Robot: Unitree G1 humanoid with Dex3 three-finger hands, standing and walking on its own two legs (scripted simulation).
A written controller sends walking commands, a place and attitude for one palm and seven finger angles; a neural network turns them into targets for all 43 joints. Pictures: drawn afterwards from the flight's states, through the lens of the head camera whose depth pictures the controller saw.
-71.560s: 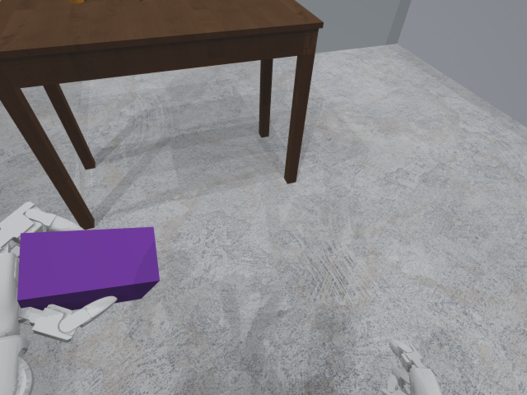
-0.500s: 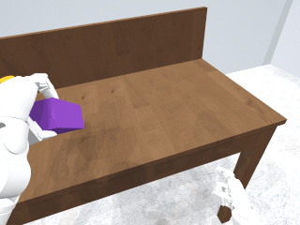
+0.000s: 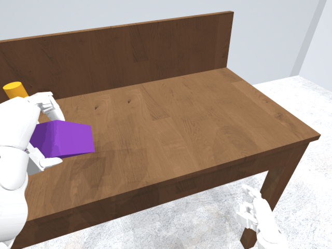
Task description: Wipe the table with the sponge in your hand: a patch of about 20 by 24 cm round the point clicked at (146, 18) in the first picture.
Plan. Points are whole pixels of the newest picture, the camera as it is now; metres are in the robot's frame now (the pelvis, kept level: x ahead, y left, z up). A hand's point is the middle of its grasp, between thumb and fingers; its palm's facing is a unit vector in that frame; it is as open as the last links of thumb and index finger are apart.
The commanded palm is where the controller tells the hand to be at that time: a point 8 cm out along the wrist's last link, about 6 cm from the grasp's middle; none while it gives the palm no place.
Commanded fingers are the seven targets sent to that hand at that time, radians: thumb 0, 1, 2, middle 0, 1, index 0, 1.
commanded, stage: bring the sponge back beside the body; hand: left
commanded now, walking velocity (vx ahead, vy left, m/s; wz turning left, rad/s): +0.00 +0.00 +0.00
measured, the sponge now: (61, 142) +0.24 +0.28 +0.19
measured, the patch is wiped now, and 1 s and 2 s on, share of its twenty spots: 0.90 0.90 0.90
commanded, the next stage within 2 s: step back with the hand held close in 0.34 s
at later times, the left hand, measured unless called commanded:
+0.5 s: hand (43, 132) +0.21 +0.28 +0.25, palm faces +0.45 -0.32 -0.83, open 9.8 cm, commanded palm +0.15 +0.28 +0.29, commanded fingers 0.00 0.10 1.30 -1.20 -1.60 -1.20 -1.60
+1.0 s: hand (28, 123) +0.19 +0.27 +0.28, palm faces +0.58 -0.75 -0.31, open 9.8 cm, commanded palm +0.12 +0.31 +0.29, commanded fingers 0.00 0.10 1.30 -1.20 -1.60 -1.20 -1.60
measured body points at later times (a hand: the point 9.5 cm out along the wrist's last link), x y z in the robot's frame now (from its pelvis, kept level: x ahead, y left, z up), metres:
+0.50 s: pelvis +0.00 +0.00 +0.00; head -0.06 -0.04 +0.44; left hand +0.18 +0.29 +0.29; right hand +0.27 -0.17 -0.04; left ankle +0.03 +0.10 -0.74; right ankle +0.04 -0.09 -0.74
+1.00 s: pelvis -0.03 +0.02 -0.01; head -0.02 +0.04 +0.44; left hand +0.15 +0.31 +0.30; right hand +0.11 -0.22 -0.10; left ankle +0.01 +0.11 -0.74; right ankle +0.04 -0.09 -0.74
